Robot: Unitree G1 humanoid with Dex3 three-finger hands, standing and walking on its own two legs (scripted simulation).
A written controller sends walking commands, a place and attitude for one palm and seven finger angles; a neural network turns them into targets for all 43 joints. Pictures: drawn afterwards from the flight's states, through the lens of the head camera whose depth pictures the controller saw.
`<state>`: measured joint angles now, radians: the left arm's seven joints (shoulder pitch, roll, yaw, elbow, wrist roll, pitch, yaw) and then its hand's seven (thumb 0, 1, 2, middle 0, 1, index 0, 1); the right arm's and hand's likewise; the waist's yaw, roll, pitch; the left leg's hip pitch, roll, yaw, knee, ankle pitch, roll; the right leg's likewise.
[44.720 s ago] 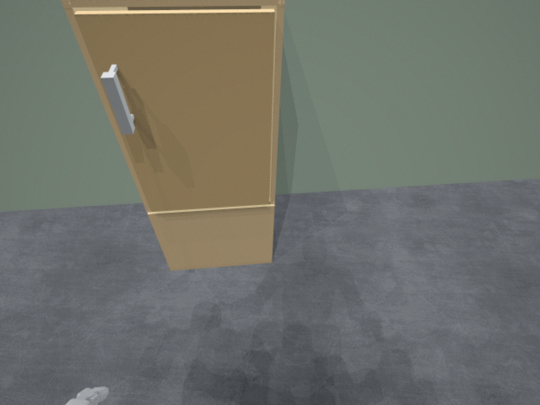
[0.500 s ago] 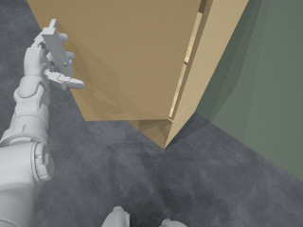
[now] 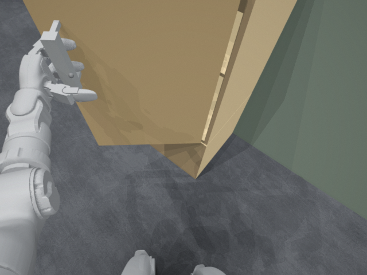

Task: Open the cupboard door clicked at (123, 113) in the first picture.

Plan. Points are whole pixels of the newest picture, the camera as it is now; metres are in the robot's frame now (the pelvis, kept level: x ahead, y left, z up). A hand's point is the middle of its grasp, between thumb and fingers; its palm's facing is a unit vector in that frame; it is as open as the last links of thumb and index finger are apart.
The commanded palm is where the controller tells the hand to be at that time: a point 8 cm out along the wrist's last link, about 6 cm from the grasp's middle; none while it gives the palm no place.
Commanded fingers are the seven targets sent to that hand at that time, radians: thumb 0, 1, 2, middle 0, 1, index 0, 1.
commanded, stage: close the thumb around the handle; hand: left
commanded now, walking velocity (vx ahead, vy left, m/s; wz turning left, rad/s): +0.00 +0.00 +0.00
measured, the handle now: (66, 59) +0.55 +0.21 +0.12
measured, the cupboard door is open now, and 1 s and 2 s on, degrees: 42 47 87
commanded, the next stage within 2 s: pull the door open along its arc in 0.54 s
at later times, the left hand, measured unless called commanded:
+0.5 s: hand (74, 77) +0.51 +0.19 +0.12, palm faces +0.00 -1.00 +0.00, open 5.8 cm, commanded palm +0.49 +0.24 +0.12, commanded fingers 0.00 0.90 0.90 -0.40 -1.35 -0.40 -1.35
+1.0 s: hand (75, 90) +0.47 +0.18 +0.12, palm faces +0.01 -1.00 +0.00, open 6.0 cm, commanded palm +0.42 +0.23 +0.12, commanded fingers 0.00 0.90 0.90 -0.40 -1.35 -0.40 -1.35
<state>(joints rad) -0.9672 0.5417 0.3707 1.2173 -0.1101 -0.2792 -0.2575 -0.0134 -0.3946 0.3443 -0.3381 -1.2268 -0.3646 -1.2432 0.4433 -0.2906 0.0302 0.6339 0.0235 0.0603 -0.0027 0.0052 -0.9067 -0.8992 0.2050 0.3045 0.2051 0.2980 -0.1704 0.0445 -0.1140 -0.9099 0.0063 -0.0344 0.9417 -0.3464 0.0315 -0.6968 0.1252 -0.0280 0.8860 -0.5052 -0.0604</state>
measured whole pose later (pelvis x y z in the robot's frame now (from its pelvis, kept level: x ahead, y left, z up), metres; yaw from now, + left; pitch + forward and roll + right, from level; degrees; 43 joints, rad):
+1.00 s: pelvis +0.01 +0.00 +0.01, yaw -1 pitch +15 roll -2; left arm -0.68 0.41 0.34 0.94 -0.17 -0.27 -0.22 0.01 0.70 0.75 -0.34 -1.35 -0.35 -1.35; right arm 0.44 -0.28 0.02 0.59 0.04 0.09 0.01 0.01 -0.91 -0.90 0.20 0.30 0.20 0.30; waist -0.13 0.05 -0.14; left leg -0.80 0.01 0.01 0.89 -0.36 0.04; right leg -0.60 0.12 0.02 0.85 -0.50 -0.05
